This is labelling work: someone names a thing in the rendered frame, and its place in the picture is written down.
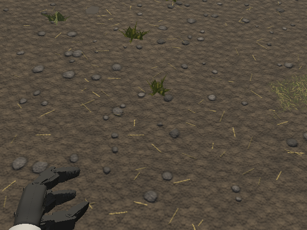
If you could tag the robot left hand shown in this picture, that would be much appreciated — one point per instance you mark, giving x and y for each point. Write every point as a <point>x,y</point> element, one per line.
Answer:
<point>38,198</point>

